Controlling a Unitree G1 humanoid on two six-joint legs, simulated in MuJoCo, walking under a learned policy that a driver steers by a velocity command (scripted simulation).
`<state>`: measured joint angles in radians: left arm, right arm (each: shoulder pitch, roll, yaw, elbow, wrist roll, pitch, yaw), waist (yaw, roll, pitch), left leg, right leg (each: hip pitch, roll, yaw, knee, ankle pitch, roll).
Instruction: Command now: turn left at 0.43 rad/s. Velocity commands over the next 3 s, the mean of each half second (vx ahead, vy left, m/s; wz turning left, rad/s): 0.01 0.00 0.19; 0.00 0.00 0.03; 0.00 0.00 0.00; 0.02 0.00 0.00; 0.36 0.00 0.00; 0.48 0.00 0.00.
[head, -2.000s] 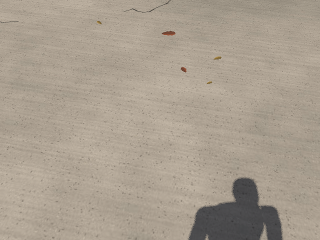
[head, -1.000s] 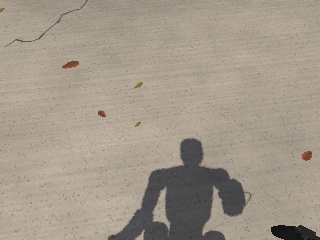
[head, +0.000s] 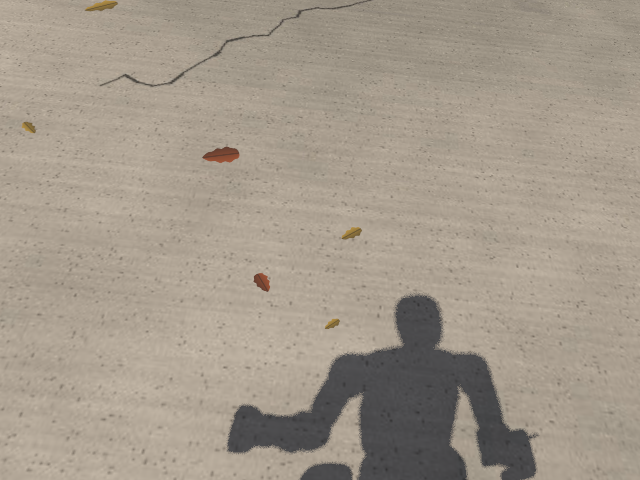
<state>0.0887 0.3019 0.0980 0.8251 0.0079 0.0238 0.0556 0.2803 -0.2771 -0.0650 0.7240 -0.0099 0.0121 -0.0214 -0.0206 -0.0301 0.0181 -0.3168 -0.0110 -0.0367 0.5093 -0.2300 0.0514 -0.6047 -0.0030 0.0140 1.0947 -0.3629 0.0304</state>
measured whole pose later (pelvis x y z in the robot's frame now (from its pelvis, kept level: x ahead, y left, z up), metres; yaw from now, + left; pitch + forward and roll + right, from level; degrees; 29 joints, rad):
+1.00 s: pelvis +0.02 -0.04 -0.01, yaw +4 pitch -2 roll +0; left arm 0.15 0.24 0.02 1.03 0.00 -0.02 0.02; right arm 0.23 -0.22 -0.05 0.85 -0.01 0.00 -0.03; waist 0.01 0.01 0.05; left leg -0.22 -0.04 -0.09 0.52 -0.26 0.00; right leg -0.20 0.01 0.01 0.52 -0.29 -0.01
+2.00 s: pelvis +0.03 -0.05 -0.01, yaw +4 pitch -1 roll +0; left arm 0.28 0.20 0.01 1.09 -0.01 -0.02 0.03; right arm 0.27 -0.19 -0.02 1.09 0.01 -0.01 -0.05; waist 0.01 0.00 0.02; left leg -0.24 -0.02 -0.08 0.57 -0.37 0.01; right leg -0.20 0.03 0.00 0.51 -0.31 -0.05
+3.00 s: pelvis +0.48 -0.02 +0.01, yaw +4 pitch +1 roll -2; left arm 0.36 0.24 0.04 1.01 0.00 -0.10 -0.01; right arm 0.12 -0.27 -0.06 0.89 0.01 -0.09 -0.02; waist 0.06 0.04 0.00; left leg -0.71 0.15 -0.04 0.84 -0.01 0.01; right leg -0.07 0.08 -0.06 0.22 -0.17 -0.08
